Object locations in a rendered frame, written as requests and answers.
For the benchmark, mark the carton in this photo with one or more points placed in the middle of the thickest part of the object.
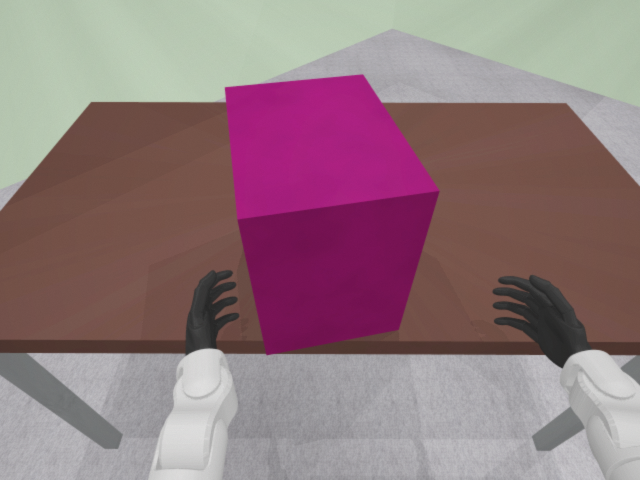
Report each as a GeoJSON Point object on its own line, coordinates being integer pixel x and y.
{"type": "Point", "coordinates": [333, 208]}

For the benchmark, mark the right robot forearm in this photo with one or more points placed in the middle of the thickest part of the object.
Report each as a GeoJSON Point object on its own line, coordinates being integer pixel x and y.
{"type": "Point", "coordinates": [607, 401]}

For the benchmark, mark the table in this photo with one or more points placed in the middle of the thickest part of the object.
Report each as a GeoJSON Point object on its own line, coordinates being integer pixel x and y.
{"type": "Point", "coordinates": [103, 245]}

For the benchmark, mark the right robot hand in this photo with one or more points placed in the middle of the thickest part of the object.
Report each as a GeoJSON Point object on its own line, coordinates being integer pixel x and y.
{"type": "Point", "coordinates": [553, 323]}

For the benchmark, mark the left robot forearm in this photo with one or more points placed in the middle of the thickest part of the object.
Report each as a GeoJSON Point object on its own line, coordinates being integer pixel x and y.
{"type": "Point", "coordinates": [193, 441]}

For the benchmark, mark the left robot hand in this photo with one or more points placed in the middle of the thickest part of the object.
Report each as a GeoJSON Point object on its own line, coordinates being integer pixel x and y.
{"type": "Point", "coordinates": [202, 328]}

